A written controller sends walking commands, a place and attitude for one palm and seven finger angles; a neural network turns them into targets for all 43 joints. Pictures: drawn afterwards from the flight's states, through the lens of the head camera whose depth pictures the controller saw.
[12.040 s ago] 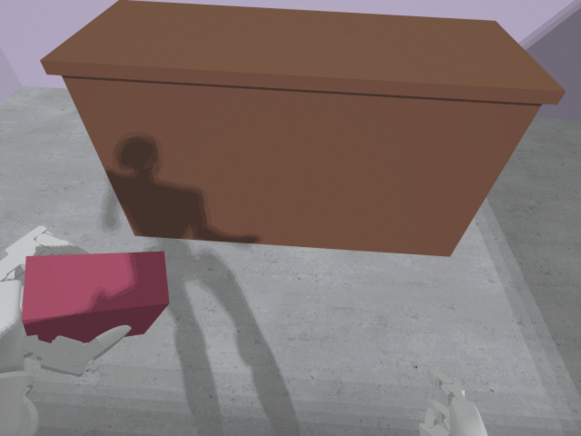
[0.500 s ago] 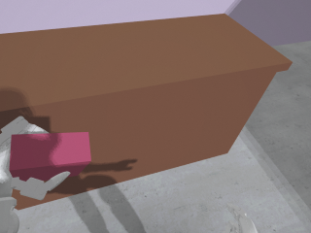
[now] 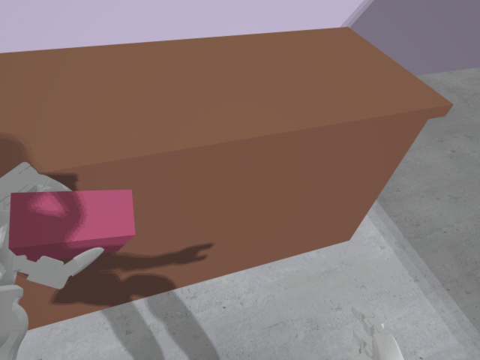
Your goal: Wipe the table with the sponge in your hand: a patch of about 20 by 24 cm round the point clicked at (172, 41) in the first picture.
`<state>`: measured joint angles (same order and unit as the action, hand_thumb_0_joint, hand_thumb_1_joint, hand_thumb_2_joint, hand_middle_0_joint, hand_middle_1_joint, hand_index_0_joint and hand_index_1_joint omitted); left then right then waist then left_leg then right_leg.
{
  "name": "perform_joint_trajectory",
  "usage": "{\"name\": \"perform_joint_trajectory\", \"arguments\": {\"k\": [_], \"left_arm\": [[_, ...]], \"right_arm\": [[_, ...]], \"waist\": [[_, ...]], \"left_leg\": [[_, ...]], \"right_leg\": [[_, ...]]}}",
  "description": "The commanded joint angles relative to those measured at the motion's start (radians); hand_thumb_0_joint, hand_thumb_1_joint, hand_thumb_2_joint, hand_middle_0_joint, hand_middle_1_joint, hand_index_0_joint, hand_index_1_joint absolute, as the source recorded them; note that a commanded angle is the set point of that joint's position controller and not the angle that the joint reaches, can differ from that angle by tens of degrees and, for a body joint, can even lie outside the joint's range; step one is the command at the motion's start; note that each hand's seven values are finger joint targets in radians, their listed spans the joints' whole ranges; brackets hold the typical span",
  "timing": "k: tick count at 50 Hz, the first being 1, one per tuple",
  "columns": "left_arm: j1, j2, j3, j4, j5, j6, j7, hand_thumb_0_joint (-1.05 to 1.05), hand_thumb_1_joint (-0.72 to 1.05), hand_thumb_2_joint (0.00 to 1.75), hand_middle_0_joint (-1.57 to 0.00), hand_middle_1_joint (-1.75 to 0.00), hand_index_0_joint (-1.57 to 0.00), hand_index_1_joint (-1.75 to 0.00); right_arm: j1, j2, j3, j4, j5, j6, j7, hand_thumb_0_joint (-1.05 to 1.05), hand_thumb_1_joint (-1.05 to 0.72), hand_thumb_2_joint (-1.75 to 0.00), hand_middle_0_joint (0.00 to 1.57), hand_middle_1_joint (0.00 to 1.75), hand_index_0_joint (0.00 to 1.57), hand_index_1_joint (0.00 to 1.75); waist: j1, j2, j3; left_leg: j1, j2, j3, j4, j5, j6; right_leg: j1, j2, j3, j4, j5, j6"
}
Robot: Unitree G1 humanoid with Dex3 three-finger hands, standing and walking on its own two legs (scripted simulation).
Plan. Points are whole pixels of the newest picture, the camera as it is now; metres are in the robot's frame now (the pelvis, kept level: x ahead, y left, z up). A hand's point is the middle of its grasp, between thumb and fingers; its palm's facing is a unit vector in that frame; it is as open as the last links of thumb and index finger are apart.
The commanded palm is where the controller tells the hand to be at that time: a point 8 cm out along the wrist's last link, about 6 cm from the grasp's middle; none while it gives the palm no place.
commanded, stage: look again from close up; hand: left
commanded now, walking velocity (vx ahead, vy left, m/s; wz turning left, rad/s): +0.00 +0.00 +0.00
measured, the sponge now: (91, 226) +0.24 +0.22 +0.15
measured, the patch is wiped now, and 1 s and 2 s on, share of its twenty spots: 0.00 0.00 0.00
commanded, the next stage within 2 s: shuffle to correct the standing spot in 0.06 s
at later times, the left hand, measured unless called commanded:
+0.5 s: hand (60, 192) +0.28 +0.28 +0.16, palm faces +0.39 -0.85 -0.35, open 9.8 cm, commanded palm +0.22 +0.31 +0.18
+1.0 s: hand (45, 169) +0.31 +0.31 +0.17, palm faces +0.34 -0.84 -0.42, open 9.8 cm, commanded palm +0.25 +0.36 +0.18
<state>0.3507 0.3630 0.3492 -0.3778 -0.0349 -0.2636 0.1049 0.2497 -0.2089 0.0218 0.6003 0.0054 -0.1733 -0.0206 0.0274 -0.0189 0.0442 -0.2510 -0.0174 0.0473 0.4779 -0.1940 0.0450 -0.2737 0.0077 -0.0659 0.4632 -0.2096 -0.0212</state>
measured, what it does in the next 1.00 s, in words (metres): walks ahead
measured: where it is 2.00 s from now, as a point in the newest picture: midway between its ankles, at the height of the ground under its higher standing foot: outside the picture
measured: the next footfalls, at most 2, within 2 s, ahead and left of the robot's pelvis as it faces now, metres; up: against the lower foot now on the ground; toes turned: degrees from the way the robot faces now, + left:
left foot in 1.20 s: +0.22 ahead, +0.36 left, +0.00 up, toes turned +1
right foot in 1.36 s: +0.14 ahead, +0.07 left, +0.00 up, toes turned -8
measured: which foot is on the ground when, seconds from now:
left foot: down 0.00-0.94, up 0.96-1.00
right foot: down 0.00-1.00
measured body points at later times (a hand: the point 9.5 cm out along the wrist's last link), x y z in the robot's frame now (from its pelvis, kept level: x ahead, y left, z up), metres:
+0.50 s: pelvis +0.06 +0.03 -0.01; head +0.07 +0.05 +0.44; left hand +0.25 +0.32 +0.18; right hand +0.26 -0.18 -0.06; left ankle +0.04 +0.09 -0.74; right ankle +0.07 -0.10 -0.74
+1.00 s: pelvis +0.09 +0.08 -0.02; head +0.11 +0.09 +0.43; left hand +0.29 +0.36 +0.19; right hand +0.24 -0.15 -0.11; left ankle +0.05 +0.13 -0.67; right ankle +0.09 -0.04 -0.74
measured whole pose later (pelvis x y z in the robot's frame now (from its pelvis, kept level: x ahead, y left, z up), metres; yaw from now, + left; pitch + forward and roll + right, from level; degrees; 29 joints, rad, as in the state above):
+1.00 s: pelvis +0.09 +0.08 -0.02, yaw -1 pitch -2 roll -2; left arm 0.43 0.40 0.38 -0.50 -0.05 -0.27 0.11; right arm 0.23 -0.22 -0.01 0.57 0.00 -0.06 0.03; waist -0.01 0.02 0.09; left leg -0.42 -0.09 0.05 1.14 -0.43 0.03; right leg -0.26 -0.05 -0.16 0.64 -0.32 -0.03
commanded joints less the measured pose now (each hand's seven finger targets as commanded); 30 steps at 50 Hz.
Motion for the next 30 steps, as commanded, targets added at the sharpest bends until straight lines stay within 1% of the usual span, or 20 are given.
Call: {"name": "perform_joint_trajectory", "arguments": {"k": [1, 2, 3, 6, 7, 8, 10, 12, 13, 16, 17, 18, 19, 20, 22, 23, 24, 27, 28, 30], "left_arm": [[-0.062, 0.206, 0.133, -0.244, -0.008, -0.063, 0.013, 0.0, 0.1, 1.3, -1.2, -1.6, -1.2, -1.6], [-0.076, 0.218, 0.152, -0.253, -0.008, -0.067, 0.014, 0.0, 0.1, 1.3, -1.2, -1.6, -1.2, -1.6], [-0.109, 0.263, 0.19, -0.29, -0.008, -0.069, 0.016, 0.0, 0.1, 1.3, -1.2, -1.6, -1.2, -1.6], [-0.105, 0.208, 0.152, -0.297, -0.012, -0.082, 0.009, 0.0, 0.1, 1.3, -1.2, -1.6, -1.2, -1.6], [-0.098, 0.203, 0.148, -0.299, -0.011, -0.083, 0.009, 0.0, 0.1, 1.3, -1.2, -1.6, -1.2, -1.6], [-0.106, 0.186, 0.132, -0.32, -0.014, -0.081, 0.006, 0.0, 0.1, 1.3, -1.2, -1.6, -1.2, -1.6], [-0.085, 0.147, 0.089, -0.297, -0.007, -0.074, 0.007, 0.0, 0.1, 1.3, -1.2, -1.6, -1.2, -1.6], [-0.091, 0.124, 0.058, -0.283, -0.003, -0.063, 0.009, 0.0, 0.1, 1.3, -1.2, -1.6, -1.2, -1.6], [-0.096, 0.132, 0.066, -0.282, -0.004, -0.056, 0.011, 0.0, 0.1, 1.3, -1.2, -1.6, -1.2, -1.6], [-0.103, 0.131, 0.063, -0.248, 0.001, -0.042, 0.015, 0.0, 0.1, 1.3, -1.2, -1.6, -1.2, -1.6], [-0.114, 0.133, 0.065, -0.255, 0.001, -0.041, 0.014, 0.0, 0.1, 1.3, -1.2, -1.6, -1.2, -1.6], [-0.13, 0.165, 0.095, -0.276, -0.001, -0.042, 0.018, 0.0, 0.1, 1.3, -1.2, -1.6, -1.2, -1.6], [-0.114, 0.157, 0.092, -0.267, -0.001, -0.044, 0.018, 0.0, 0.1, 1.3, -1.2, -1.6, -1.2, -1.6], [-0.1, 0.153, 0.094, -0.261, -0.004, -0.042, 0.017, 0.0, 0.1, 1.3, -1.2, -1.6, -1.2, -1.6], [-0.082, 0.168, 0.112, -0.279, -0.011, -0.043, 0.016, 0.0, 0.1, 1.3, -1.2, -1.6, -1.2, -1.6], [-0.083, 0.188, 0.134, -0.304, -0.015, -0.044, 0.017, 0.0, 0.1, 1.3, -1.2, -1.6, -1.2, -1.6], [-0.061, 0.178, 0.129, -0.298, -0.017, -0.045, 0.015, 0.0, 0.1, 1.3, -1.2, -1.6, -1.2, -1.6], [-0.036, 0.177, 0.129, -0.319, -0.023, -0.045, 0.013, 0.0, 0.1, 1.3, -1.2, -1.6, -1.2, -1.6], [-0.031, 0.191, 0.146, -0.332, -0.026, -0.045, 0.015, 0.0, 0.1, 1.3, -1.2, -1.6, -1.2, -1.6], [-0.002, 0.186, 0.146, -0.329, -0.029, -0.043, 0.016, 0.0, 0.1, 1.3, -1.2, -1.6, -1.2, -1.6]], "right_arm": [[-0.115, -0.116, -0.043, -0.176, 0.011, -0.055, -0.007, 0.0, -0.9, -0.9, 0.2, 0.3, 0.2, 0.3], [-0.114, -0.113, -0.044, -0.178, 0.008, -0.056, -0.009, 0.0, -0.9, -0.9, 0.2, 0.3, 0.2, 0.3], [-0.12, -0.112, -0.041, -0.183, 0.005, -0.058, -0.012, 0.0, -0.9, -0.9, 0.2, 0.3, 0.2, 0.3], [-0.107, -0.109, -0.043, -0.182, 0.002, -0.066, -0.011, 0.0, -0.9, -0.9, 0.2, 0.3, 0.2, 0.3], [-0.104, -0.108, -0.043, -0.178, 0.0, -0.07, -0.01, 0.0, -0.9, -0.9, 0.2, 0.3, 0.2, 0.3], [-0.108, -0.107, -0.042, -0.181, 0.001, -0.077, -0.007, 0.0, -0.9, -0.9, 0.2, 0.3, 0.2, 0.3], [-0.101, -0.119, -0.048, -0.168, -0.004, -0.077, -0.002, 0.0, -0.9, -0.9, 0.2, 0.3, 0.2, 0.3], [-0.102, -0.127, -0.05, -0.162, -0.01, -0.072, 0.001, 0.0, -0.9, -0.9, 0.2, 0.3, 0.2, 0.3], [-0.111, -0.13, -0.052, -0.166, -0.013, -0.07, 0.0, 0.0, -0.9, -0.9, 0.2, 0.3, 0.2, 0.3], [-0.115, -0.133, -0.049, -0.167, -0.017, -0.043, -0.003, 0.0, -0.9, -0.9, 0.2, 0.3, 0.2, 0.3], [-0.118, -0.135, -0.051, -0.17, -0.017, -0.036, -0.004, 0.0, -0.9, -0.9, 0.2, 0.3, 0.2, 0.3], [-0.127, -0.139, -0.052, -0.177, -0.016, -0.031, -0.007, 0.0, -0.9, -0.9, 0.2, 0.3, 0.2, 0.3], [-0.126, -0.132, -0.047, -0.177, -0.018, -0.022, -0.008, 0.0, -0.9, -0.9, 0.2, 0.3, 0.2, 0.3], [-0.126, -0.133, -0.047, -0.185, -0.015, -0.013, -0.007, 0.0, -0.9, -0.9, 0.2, 0.3, 0.2, 0.3], [-0.132, -0.13, -0.047, -0.196, -0.012, 0.0, -0.008, 0.0, -0.9, -0.9, 0.2, 0.3, 0.2, 0.3], [-0.137, -0.132, -0.048, -0.205, -0.011, 0.003, -0.01, 0.0, -0.9, -0.9, 0.2, 0.3, 0.2, 0.3], [-0.131, -0.13, -0.048, -0.204, -0.011, 0.01, -0.008, 0.0, -0.9, -0.9, 0.2, 0.3, 0.2, 0.3], [-0.124, -0.134, -0.055, -0.213, -0.005, 0.026, 0.0, 0.0, -0.9, -0.9, 0.2, 0.3, 0.2, 0.3], [-0.128, -0.135, -0.055, -0.216, -0.003, 0.027, 0.0, 0.0, -0.9, -0.9, 0.2, 0.3, 0.2, 0.3], [-0.118, -0.135, -0.058, -0.215, -0.002, 0.037, 0.006, 0.0, -0.9, -0.9, 0.2, 0.3, 0.2, 0.3]], "waist": [[0.018, 0.091, -0.09], [0.017, 0.103, -0.098], [0.017, 0.145, -0.097], [0.013, 0.147, -0.13], [0.014, 0.133, -0.139], [0.011, 0.121, -0.133], [0.006, 0.094, -0.151], [-0.001, 0.08, -0.146], [-0.004, 0.08, -0.146], [-0.009, 0.048, -0.12], [-0.012, 0.054, -0.111], [-0.015, 0.085, -0.111], [-0.015, 0.086, -0.13], [-0.013, 0.084, -0.125], [-0.012, 0.089, -0.137], [-0.015, 0.11, -0.145], [-0.014, 0.087, -0.166], [-0.017, 0.072, -0.182], [-0.018, 0.104, -0.189], [-0.016, 0.074, -0.2]], "left_leg": [[-0.156, 0.139, -0.204, -0.25, -0.214, 0.014], [-0.155, 0.143, -0.205, -0.249, -0.212, 0.016], [-0.14, 0.141, -0.195, -0.252, -0.195, 0.01], [-0.124, 0.117, -0.18, -0.206, -0.147, 0.0], [-0.119, 0.111, -0.174, -0.197, -0.149, -0.002], [-0.085, 0.1, -0.162, -0.19, -0.111, -0.014], [-0.048, 0.081, -0.139, -0.141, -0.067, -0.018], [-0.033, 0.065, -0.121, -0.107, -0.086, -0.016], [-0.008, 0.058, -0.107, -0.089, -0.079, -0.019], [-0.033, 0.057, -0.111, -0.07, -0.122, -0.011], [-0.037, 0.058, -0.115, -0.067, -0.121, -0.009], [-0.023, 0.06, -0.112, -0.064, -0.073, -0.014], [-0.022, 0.069, -0.123, -0.062, -0.04, -0.014], [-0.024, 0.074, -0.125, -0.063, -0.01, -0.015], [-0.01, 0.084, -0.125, -0.051, 0.042, -0.016], [0.011, 0.082, -0.109, -0.038, 0.121, -0.028], [0.019, 0.088, -0.108, -0.014, 0.195, -0.037], [0.018, 0.082, -0.075, 0.052, 0.285, -0.05], [0.028, 0.078, -0.063, 0.065, 0.333, -0.063], [0.02, 0.08, -0.059, 0.099, 0.377, -0.071]], "right_leg": [[0.179, -0.037, 0.074, 0.017, -0.093, 0.015], [0.188, -0.039, 0.074, 0.02, -0.075, 0.015], [0.187, -0.034, 0.068, 0.021, -0.06, 0.015], [0.22, -0.047, 0.085, -0.009, -0.004, 0.005], [0.228, -0.049, 0.092, -0.021, 0.003, 0.005], [0.207, -0.044, 0.09, -0.035, 0.017, 0.004], [0.195, -0.052, 0.109, -0.051, 0.04, -0.008], [0.161, -0.063, 0.142, -0.069, -0.005, -0.022], [0.139, -0.067, 0.156, -0.078, -0.016, -0.03], [0.111, -0.078, 0.174, -0.072, -0.081, -0.044], [0.105, -0.078, 0.179, -0.063, -0.081, -0.05], [0.106, -0.075, 0.171, -0.039, -0.033, -0.055], [0.127, -0.072, 0.146, -0.005, 0.015, -0.054], [0.132, -0.063, 0.133, 0.026, 0.052, -0.053], [0.13, -0.056, 0.118, 0.065, 0.103, -0.05], [0.134, -0.053, 0.108, 0.092, 0.158, -0.053], [0.147, -0.056, 0.099, 0.11, 0.195, -0.054], [0.16, -0.071, 0.132, 0.137, 0.256, -0.068], [0.164, -0.076, 0.139, 0.157, 0.294, -0.073], [0.173, -0.079, 0.136, 0.18, 0.303, -0.075]]}}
